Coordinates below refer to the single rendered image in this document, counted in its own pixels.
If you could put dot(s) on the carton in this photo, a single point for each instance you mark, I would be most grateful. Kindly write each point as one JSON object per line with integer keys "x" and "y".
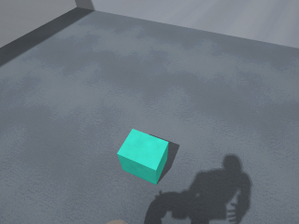
{"x": 143, "y": 155}

